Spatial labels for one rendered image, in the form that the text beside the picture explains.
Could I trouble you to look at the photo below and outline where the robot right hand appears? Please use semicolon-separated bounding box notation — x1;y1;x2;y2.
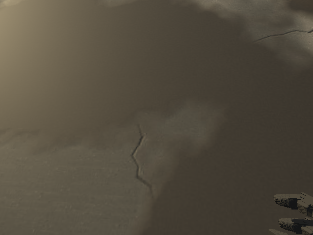
268;192;313;235

